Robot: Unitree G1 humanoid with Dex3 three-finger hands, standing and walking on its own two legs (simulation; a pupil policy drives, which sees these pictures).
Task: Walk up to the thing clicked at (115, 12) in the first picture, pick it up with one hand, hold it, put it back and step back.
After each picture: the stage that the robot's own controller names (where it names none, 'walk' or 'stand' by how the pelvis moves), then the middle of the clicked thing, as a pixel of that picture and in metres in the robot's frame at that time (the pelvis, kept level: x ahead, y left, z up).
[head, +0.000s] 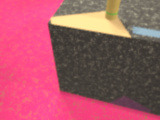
stand; out of the picture +0.85 -0.14 +0.10
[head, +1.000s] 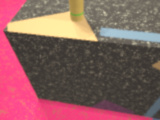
rise first; out of the picture +0.75 +0.08 +0.13
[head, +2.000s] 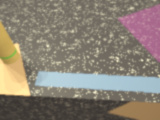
stand; out of the picture +0.46 +0.33 +0.12
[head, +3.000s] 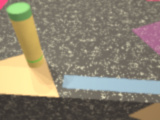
stand; (28, 39) +0.48 +0.22 +0.11
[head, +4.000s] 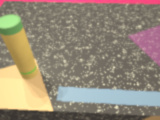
stand; (20, 51) +0.44 +0.24 +0.09
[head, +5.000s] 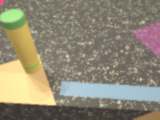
stand; (24, 46) +0.45 +0.24 +0.09
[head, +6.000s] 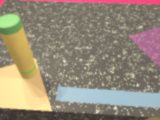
stand; (20, 50) +0.44 +0.25 +0.09
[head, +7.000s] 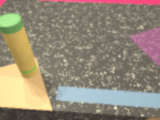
stand; (21, 50) +0.44 +0.24 +0.09
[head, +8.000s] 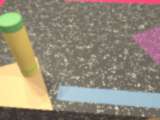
rise first; (21, 49) +0.44 +0.24 +0.09
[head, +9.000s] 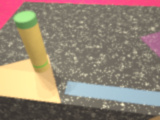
rise first; (34, 45) +0.47 +0.23 +0.10
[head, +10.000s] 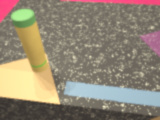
go down; (32, 44) +0.46 +0.23 +0.10
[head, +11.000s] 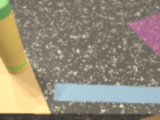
go down; (7, 41) +0.42 +0.22 +0.13
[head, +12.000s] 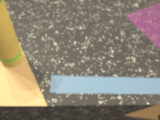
close in; (0, 32) +0.43 +0.22 +0.14
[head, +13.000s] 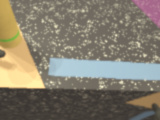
close in; out of the picture +0.47 +0.22 +0.18
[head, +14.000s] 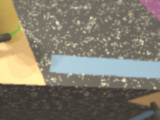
lift; out of the picture +0.49 +0.22 +0.18
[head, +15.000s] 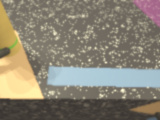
lift; out of the picture +0.45 +0.23 +0.17
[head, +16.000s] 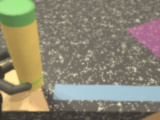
lift; (25, 53) +0.33 +0.15 +0.21
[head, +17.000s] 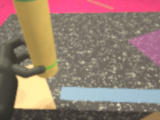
hold; (38, 35) +0.34 +0.12 +0.27
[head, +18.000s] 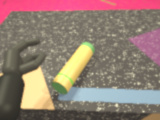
close; (75, 65) +0.46 +0.05 +0.02
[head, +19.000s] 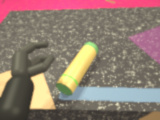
close; (79, 66) +0.46 +0.04 +0.02
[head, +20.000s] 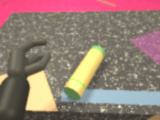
close; (86, 70) +0.44 +0.01 +0.02
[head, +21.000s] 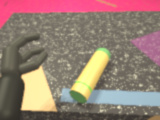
close; (92, 72) +0.43 -0.01 +0.02
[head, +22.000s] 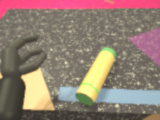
stand; (97, 73) +0.41 -0.04 +0.02
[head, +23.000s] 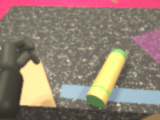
crouch; (108, 75) +0.40 -0.08 +0.02
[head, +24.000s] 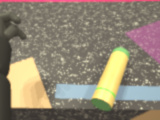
lower; (112, 76) +0.39 -0.10 +0.02
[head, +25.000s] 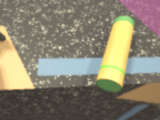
lower; (117, 50) +0.40 -0.13 +0.08
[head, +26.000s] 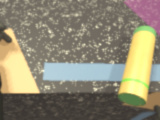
lower; (139, 62) +0.36 -0.18 +0.08
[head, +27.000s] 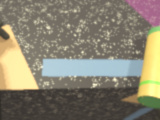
lower; (156, 63) +0.35 -0.23 +0.09
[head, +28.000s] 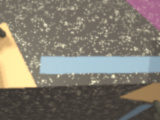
lower; out of the picture +0.33 -0.29 +0.09
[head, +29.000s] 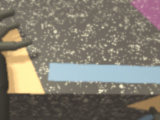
withdraw; out of the picture +0.27 -0.35 +0.08
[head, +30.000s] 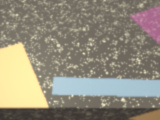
sink last; out of the picture +0.10 -0.43 -0.38
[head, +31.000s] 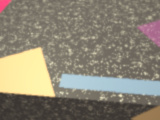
stand; out of the picture -0.78 -0.66 -0.69
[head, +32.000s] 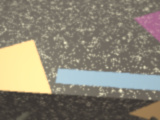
stand; out of the picture -0.79 -0.66 -0.68
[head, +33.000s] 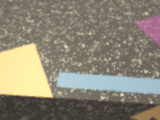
stand; out of the picture -0.79 -0.68 -0.68
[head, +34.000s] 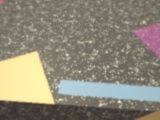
stand; out of the picture -0.80 -0.69 -0.72
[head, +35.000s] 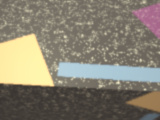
walk; out of the picture -0.74 -0.72 -0.73
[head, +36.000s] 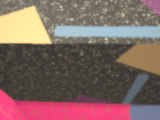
walk; out of the picture -0.54 -0.72 -0.72
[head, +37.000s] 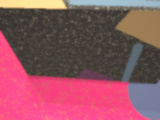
walk; out of the picture -0.28 -0.73 -0.73
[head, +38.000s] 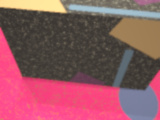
stand; out of the picture -0.23 -0.73 -0.74
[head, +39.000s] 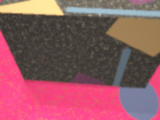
stand; out of the picture -0.19 -0.75 -0.75
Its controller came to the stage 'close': yes
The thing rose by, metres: 0.18
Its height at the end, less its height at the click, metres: -0.84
